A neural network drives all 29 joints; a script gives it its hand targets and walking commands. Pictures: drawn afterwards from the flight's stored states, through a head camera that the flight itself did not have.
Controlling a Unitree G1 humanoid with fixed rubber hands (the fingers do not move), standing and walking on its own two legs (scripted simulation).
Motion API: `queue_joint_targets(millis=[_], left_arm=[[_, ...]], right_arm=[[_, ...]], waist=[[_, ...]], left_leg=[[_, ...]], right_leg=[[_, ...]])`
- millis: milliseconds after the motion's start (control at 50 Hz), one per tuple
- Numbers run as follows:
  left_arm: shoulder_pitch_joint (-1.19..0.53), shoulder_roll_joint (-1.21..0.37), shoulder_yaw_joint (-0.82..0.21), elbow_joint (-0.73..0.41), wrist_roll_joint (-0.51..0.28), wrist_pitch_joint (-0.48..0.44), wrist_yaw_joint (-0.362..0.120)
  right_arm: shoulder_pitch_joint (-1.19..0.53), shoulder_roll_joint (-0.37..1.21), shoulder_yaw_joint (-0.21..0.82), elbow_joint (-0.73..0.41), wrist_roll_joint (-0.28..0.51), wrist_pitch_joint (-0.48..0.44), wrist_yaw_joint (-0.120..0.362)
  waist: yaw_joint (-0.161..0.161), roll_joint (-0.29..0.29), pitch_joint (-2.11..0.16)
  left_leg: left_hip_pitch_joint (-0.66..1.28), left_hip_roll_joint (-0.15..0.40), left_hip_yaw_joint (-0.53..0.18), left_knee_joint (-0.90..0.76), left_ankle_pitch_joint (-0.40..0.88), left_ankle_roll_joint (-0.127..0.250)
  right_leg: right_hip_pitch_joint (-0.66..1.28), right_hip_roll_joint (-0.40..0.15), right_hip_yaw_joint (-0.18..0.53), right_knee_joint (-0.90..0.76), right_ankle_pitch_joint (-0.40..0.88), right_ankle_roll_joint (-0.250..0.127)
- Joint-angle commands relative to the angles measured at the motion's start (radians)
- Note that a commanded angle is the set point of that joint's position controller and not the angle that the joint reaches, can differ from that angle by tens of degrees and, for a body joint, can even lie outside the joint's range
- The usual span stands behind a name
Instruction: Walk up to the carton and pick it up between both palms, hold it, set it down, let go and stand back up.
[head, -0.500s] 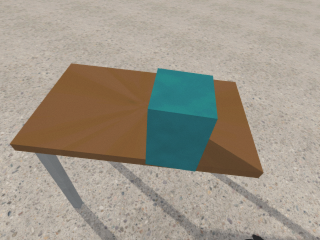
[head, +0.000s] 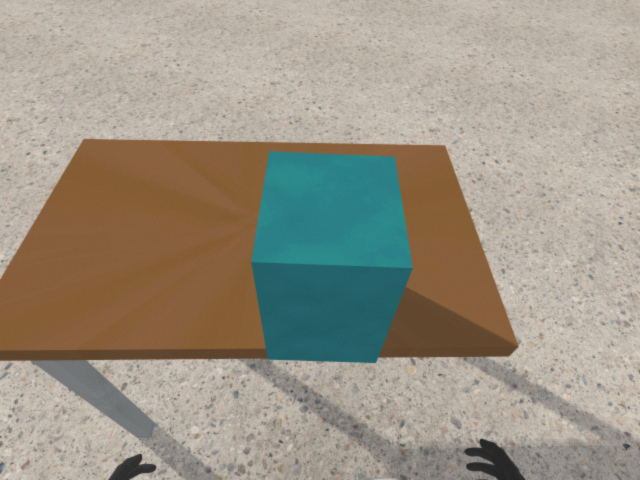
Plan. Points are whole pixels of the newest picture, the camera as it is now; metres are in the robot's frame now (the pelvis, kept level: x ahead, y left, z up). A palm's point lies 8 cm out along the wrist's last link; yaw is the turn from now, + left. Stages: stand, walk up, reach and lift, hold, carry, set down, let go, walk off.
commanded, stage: walk up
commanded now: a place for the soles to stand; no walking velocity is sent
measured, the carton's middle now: (326, 265) +0.38 -0.01 +0.04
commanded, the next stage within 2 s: reach and lift in 1.74 s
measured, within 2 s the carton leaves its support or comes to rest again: neither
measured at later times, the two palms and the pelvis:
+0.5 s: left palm out of the picture +0.13 +0.23 -0.09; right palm out of the picture +0.07 -0.29 -0.10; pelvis +0.00 -0.02 +0.00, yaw -6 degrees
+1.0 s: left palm out of the picture +0.14 +0.22 -0.10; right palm out of the picture +0.04 -0.29 -0.11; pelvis +0.02 -0.02 +0.00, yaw -10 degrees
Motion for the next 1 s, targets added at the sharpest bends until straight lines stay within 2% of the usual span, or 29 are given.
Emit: queue_joint_targets(millis=[0, 120, 400, 540, 560, 600, 640, 660, 680, 700, 740, 780, 800, 840, 880, 920, 980], left_arm=[[0.041, 0.139, 0.04, -0.075, 0.008, -0.025, 0.0], [0.011, 0.146, 0.045, -0.095, 0.003, -0.027, -0.006], [0.021, 0.162, 0.062, -0.111, 0.005, -0.025, -0.005], [0.027, 0.155, 0.067, -0.111, 0.01, -0.021, -0.004], [0.031, 0.146, 0.067, -0.108, 0.009, -0.022, -0.006], [0.033, 0.145, 0.07, -0.109, 0.013, -0.023, -0.007], [0.042, 0.144, 0.073, -0.112, 0.015, -0.024, -0.008], [0.045, 0.148, 0.074, -0.112, 0.013, -0.025, -0.008], [0.085, 0.126, 0.069, -0.101, 0.017, -0.029, -0.008], [0.077, 0.139, 0.073, -0.103, 0.016, -0.031, -0.007], [0.07, 0.157, 0.076, -0.103, 0.014, -0.032, -0.002], [0.077, 0.161, 0.072, -0.101, 0.014, -0.032, 0.004], [0.069, 0.157, 0.069, -0.101, 0.016, -0.031, 0.007], [0.042, 0.14, 0.062, -0.107, 0.02, -0.03, 0.011], [0.076, 0.113, 0.052, -0.099, 0.018, -0.033, 0.008], [0.082, 0.111, 0.051, -0.095, 0.019, -0.036, 0.005], [0.085, 0.116, 0.054, -0.097, 0.019, -0.035, 0.005]], right_arm=[[0.02, -0.168, -0.051, -0.071, -0.002, -0.029, -0.001], [-0.013, -0.159, -0.052, -0.075, -0.001, -0.021, 0.002], [0.012, -0.167, -0.062, -0.051, -0.006, -0.018, 0.001], [0.039, -0.182, -0.068, -0.037, -0.01, -0.021, -0.001], [0.034, -0.192, -0.075, -0.048, -0.01, -0.02, -0.001], [0.031, -0.205, -0.081, -0.049, -0.014, -0.018, -0.003], [0.029, -0.21, -0.084, -0.051, -0.015, -0.011, -0.004], [0.028, -0.208, -0.085, -0.052, -0.014, -0.007, -0.004], [0.06, -0.187, -0.079, -0.041, -0.024, -0.004, -0.002], [0.057, -0.173, -0.076, -0.042, -0.023, -0.001, -0.002], [0.078, -0.158, -0.072, -0.039, -0.019, 0.001, 0.0], [0.112, -0.156, -0.072, -0.034, -0.019, -0.002, -0.002], [0.13, -0.156, -0.072, -0.029, -0.019, -0.007, -0.002], [0.159, -0.16, -0.069, -0.017, -0.015, -0.021, -0.003], [0.135, -0.189, -0.075, -0.013, -0.021, -0.03, -0.006], [0.123, -0.197, -0.076, -0.013, -0.023, -0.03, -0.006], [0.122, -0.197, -0.076, -0.017, -0.019, -0.018, -0.005]], waist=[[0.008, -0.015, -0.114], [0.002, 0.006, -0.082], [0.002, -0.02, -0.076], [0.005, -0.004, -0.07], [0.009, 0.048, -0.068], [0.011, 0.059, -0.061], [0.015, 0.055, -0.05], [0.016, 0.046, -0.046], [0.011, 0.052, -0.065], [0.011, 0.028, -0.017], [0.004, -0.033, 0.022], [-0.004, -0.075, 0.015], [-0.012, -0.081, 0.003], [-0.029, -0.081, -0.02], [-0.008, -0.034, -0.032], [-0.002, 0.0, -0.049], [-0.002, 0.029, -0.054]], left_leg=[[-0.001, 0.135, -0.131, -0.158, 0.235, 0.038], [0.023, 0.129, -0.084, -0.16, 0.165, 0.035], [0.076, 0.112, -0.051, -0.144, 0.032, 0.034], [0.057, 0.145, -0.051, -0.165, 0.013, 0.05], [0.055, 0.162, -0.053, -0.184, 0.028, 0.046], [0.034, 0.209, -0.057, -0.202, 0.059, 0.065], [0.015, 0.221, -0.044, -0.193, 0.055, 0.074], [0.011, 0.212, -0.035, -0.179, 0.043, 0.07], [0.011, 0.192, -0.023, -0.186, -0.118, 0.066], [-0.008, 0.17, -0.02, -0.179, -0.172, 0.056], [0.015, 0.106, -0.008, -0.121, -0.159, 0.028], [0.057, 0.068, -0.025, -0.094, -0.112, 0.007], [0.074, 0.067, -0.033, -0.11, -0.09, 0.006], [0.092, 0.091, -0.048, -0.168, -0.041, 0.017], [0.121, 0.132, -0.064, -0.199, 0.029, 0.037], [0.125, 0.18, -0.055, -0.205, 0.138, 0.056], [0.119, 0.19, -0.017, -0.173, 0.206, 0.061]], right_leg=[[0.105, -0.085, 0.132, -0.067, 0.314, -0.069], [0.045, -0.077, 0.163, -0.093, 0.284, -0.075], [-0.032, -0.054, 0.251, -0.165, 0.138, -0.088], [-0.028, -0.018, 0.231, -0.123, 0.117, -0.08], [-0.019, -0.003, 0.207, -0.084, 0.162, -0.073], [-0.001, 0.016, 0.16, -0.032, 0.193, -0.057], [0.009, 0.015, 0.158, -0.024, 0.193, -0.051], [0.009, 0.013, 0.169, -0.033, 0.195, -0.053], [0.019, 0.016, 0.186, -0.067, 0.05, -0.058], [-0.016, 0.01, 0.218, -0.108, -0.03, -0.064], [-0.085, -0.023, 0.329, -0.201, -0.121, -0.087], [-0.108, -0.053, 0.431, -0.261, -0.141, -0.109], [-0.097, -0.052, 0.431, -0.259, -0.111, -0.11], [-0.063, -0.028, 0.367, -0.207, -0.008, -0.094], [-0.053, 0.008, 0.286, -0.132, 0.123, -0.066], [-0.017, 0.032, 0.208, -0.052, 0.245, -0.053], [0.003, 0.027, 0.192, -0.02, 0.307, -0.055]])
